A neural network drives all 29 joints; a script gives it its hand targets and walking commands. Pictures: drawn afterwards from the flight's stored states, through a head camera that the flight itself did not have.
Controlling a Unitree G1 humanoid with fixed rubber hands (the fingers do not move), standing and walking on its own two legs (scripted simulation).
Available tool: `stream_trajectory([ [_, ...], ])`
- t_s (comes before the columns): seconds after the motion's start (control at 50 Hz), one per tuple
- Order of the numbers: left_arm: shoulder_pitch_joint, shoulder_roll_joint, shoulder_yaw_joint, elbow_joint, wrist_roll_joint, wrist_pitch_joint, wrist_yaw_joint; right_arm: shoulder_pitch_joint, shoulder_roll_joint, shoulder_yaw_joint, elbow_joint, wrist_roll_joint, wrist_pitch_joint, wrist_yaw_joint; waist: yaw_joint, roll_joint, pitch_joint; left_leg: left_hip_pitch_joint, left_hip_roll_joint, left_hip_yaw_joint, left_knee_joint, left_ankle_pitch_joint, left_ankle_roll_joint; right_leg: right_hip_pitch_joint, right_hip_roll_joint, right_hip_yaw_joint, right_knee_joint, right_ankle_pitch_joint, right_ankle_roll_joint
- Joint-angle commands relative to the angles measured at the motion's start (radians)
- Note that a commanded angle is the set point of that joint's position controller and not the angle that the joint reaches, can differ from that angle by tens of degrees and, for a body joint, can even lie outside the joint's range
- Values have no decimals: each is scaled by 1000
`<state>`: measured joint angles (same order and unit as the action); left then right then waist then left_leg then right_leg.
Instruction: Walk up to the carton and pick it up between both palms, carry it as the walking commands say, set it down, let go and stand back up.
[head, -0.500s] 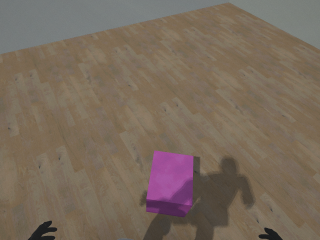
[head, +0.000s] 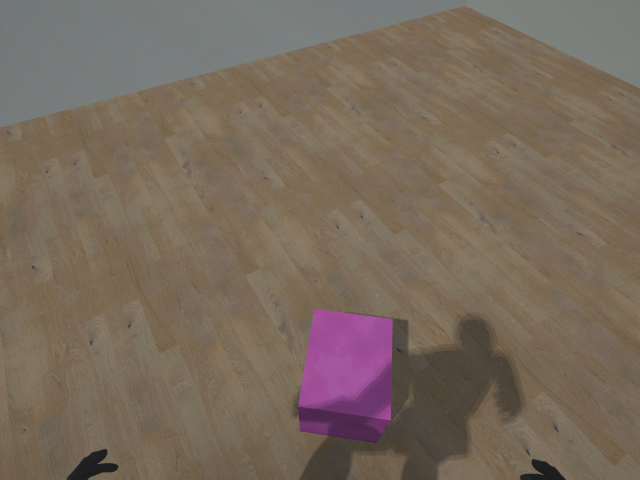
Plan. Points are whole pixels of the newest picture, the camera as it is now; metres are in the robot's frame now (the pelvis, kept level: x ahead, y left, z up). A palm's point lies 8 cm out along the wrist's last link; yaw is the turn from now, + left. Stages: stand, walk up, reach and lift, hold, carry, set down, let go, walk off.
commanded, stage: walk up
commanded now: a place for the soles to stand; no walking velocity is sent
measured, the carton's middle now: (345, 376) +0.46 -0.07 -0.64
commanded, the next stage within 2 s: reach and lift in 0.58 s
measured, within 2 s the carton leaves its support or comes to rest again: neither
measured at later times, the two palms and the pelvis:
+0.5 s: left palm out of the picture +0.11 +0.32 -0.11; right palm out of the picture +0.11 -0.30 -0.11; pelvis +0.00 +0.01 +0.00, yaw +0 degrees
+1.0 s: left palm (146, 422) +0.21 +0.25 -0.13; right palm (539, 461) +0.17 -0.30 -0.13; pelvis -0.02 -0.01 -0.03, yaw -8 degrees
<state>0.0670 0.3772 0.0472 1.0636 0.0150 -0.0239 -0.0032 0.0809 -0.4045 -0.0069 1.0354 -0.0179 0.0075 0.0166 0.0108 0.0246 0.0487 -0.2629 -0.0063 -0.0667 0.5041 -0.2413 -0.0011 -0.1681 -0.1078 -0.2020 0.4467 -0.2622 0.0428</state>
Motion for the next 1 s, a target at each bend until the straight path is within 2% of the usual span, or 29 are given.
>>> stream_trajectory([
  [0.0, -18, 258, 51, -57, 2, -19, 21, -35, -169, -45, -88, -9, -2, 0, -15, -27, -104, -75, 52, -11, 3, 234, 35, 136, -151, 150, -90, 137, -120],
  [0.02, -16, 257, 60, -71, -3, -17, 23, -5, -166, -41, -77, -3, 0, 1, -5, -81, -137, -60, 55, -22, 7, 269, 40, 166, -160, 150, -84, 173, -128],
  [0.1, -46, 240, 60, -99, -5, -7, 21, 20, -191, -52, -83, -13, 2, 4, -8, -75, -120, -23, 61, -51, -22, 289, 62, 103, -96, 103, -33, 147, -104],
  [0.14, -30, 230, 56, -99, -10, -5, 21, 6, -202, -57, -92, -16, 2, 4, -7, -10, -109, -30, 91, -105, -77, 304, 87, 89, -40, 81, 22, 103, -76],
  [0.18, -33, 194, 39, -90, -10, 4, 17, -13, -218, -56, -100, -14, -1, 2, -11, 37, -107, -62, 108, -163, -152, 185, 106, 93, -1, 95, 16, 21, -59],
  [0.2, -27, 193, 46, -120, -14, 0, 13, -12, -207, -49, -124, -14, -3, 1, 9, 13, -114, -58, 109, -157, -119, 205, 111, 112, -7, 102, 2, 41, -65],
  [0.26, -5, 221, 46, -105, -8, -7, 13, 10, -201, -55, -110, -21, -1, -3, -5, 20, -121, -59, 74, -87, -91, 191, 81, 115, -41, 107, -10, 97, -76],
  [0.38, -20, 215, 50, -89, 0, -6, 19, 8, -201, -53, -133, -18, 2, 1, -5, 15, -107, -77, 85, -146, -113, 162, 88, 122, -15, 114, -16, 55, -72],
  [0.44, -2, 222, 52, -99, -4, -11, 18, 0, -192, -49, -151, -10, -1, 2, 6, 33, -101, -98, 81, -121, -101, 194, 70, 138, -38, 125, -26, 88, -80],
  [0.52, -12, 239, 56, -109, 1, -17, 18, -3, -191, -51, -152, -12, -1, 3, -9, -29, -111, -68, 60, -76, -31, 224, 65, 120, -90, 144, -50, 127, -102],
  [0.56, 24, 245, 62, -102, 0, -18, 19, -8, -195, -60, -151, -19, 0, 7, 6, 0, -124, -40, 54, -60, -20, 217, 64, 103, -92, 141, -48, 111, -102],
  [0.58, -236, 62, 87, -453, 8, 60, -3, -137, -62, -157, -438, -34, 39, 26, -72, -80, -5, -237, -26, 120, -65, -17, -33, -134, 146, 63, 51, 44, -21],
  [0.6, -151, 87, 110, -497, 33, 98, -3, -112, -79, -149, -425, -52, 85, 40, -55, 36, 36, -256, 3, 117, -119, -64, -14, -81, 174, 30, 60, 24, -16],
  [0.62, -171, 58, 84, -558, -1, 124, -13, -152, -81, -155, -466, -57, 98, 41, -46, -17, -39, -303, 9, 113, -105, -23, -27, -20, 162, 76, 77, 71, -31],
  [0.64, -88, 86, 106, -554, 20, 146, -16, -101, -120, -151, -459, -79, 123, 51, -34, 16, -1, -322, 8, 128, -108, -19, -20, -3, 168, 69, 85, 87, -17],
  [0.68, -32, 128, 170, -591, 50, 202, -15, -30, -153, -179, -432, -105, 186, 55, -39, -8, -70, -229, 3, 135, -58, -32, -23, -48, 145, 111, 102, 23, -20],
  [0.7, 1, 119, 168, -607, 59, 227, -17, -11, -128, -181, -423, -115, 210, 55, -25, 60, -81, -213, 16, 111, -64, -42, -27, -35, 145, 110, 126, 15, -21],
  [0.72, 13, 111, 188, -601, 64, 240, -20, -32, -100, -181, -475, -113, 210, 49, 17, 34, -107, -209, -7, 109, -32, 50, -25, -30, 137, 126, 126, 58, -21],
  [0.74, 29, 98, 194, -600, 70, 239, -23, -67, -132, -239, -503, -139, 202, 45, 3, 15, -185, -156, -11, 104, 7, 144, -30, -37, 147, 141, 144, 122, -18],
  [0.76, 44, 96, 201, -584, 73, 233, -24, -90, -99, -208, -532, -115, 196, 54, 23, 41, -265, -91, -20, 107, 47, 186, -32, -52, 143, 142, 163, 132, -16],
  [0.78, 39, 97, 223, -574, 60, 225, -38, -128, -87, -201, -596, -110, 185, 44, 80, -35, -291, -119, -29, 113, 91, 207, -23, -45, 131, 177, 173, 157, -11],
  [0.8, -18, 104, 221, -600, 67, 228, -39, -186, -41, -172, -598, -72, 194, 45, 103, 40, -272, -129, -38, 118, 121, 219, -30, -79, 135, 190, 190, 164, -16],
  [0.82, -13, 109, 232, -570, 62, 221, -40, -207, -34, -149, -634, -70, 188, 43, 132, -8, -326, -164, -48, 128, 142, 228, -27, -48, 132, 195, 212, 181, -11],
  [0.84, -45, 88, 221, -577, 47, 226, -33, -213, -49, -134, -612, -64, 196, 40, 110, -50, -312, -195, -39, 112, 156, 218, -35, -94, 138, 191, 235, 162, -6],
  [0.88, -100, 85, 217, -589, 43, 227, -25, -250, -42, -132, -616, -48, 202, 35, 121, 42, -385, -212, -47, 127, 216, 253, -50, -138, 135, 191, 287, 201, -17],
  [0.9, -115, 82, 211, -609, 40, 230, -21, -236, -71, -152, -626, -62, 208, 33, 77, 1, -396, -200, -42, 125, 216, 267, -49, -147, 147, 186, 292, 217, -11],
  [0.92, -157, 79, 212, -607, 11, 229, -22, -254, -61, -132, -612, -60, 207, 20, 79, -77, -353, -319, -45, 122, 249, 289, -41, -179, 133, 202, 317, 276, -6],
  [0.94, -165, 67, 197, -619, -14, 227, -22, -248, -38, -138, -633, -42, 211, 16, 59, -47, -452, -268, -51, 122, 255, 259, -41, -172, 144, 199, 321, 263, -14],
  [0.98, -133, 84, 205, -549, 18, 229, -24, -220, -23, -127, -553, -54, 220, 3, 60, -58, -409, -347, -50, 121, 282, 326, -39, -229, 145, 205, 361, 344, -9],
])
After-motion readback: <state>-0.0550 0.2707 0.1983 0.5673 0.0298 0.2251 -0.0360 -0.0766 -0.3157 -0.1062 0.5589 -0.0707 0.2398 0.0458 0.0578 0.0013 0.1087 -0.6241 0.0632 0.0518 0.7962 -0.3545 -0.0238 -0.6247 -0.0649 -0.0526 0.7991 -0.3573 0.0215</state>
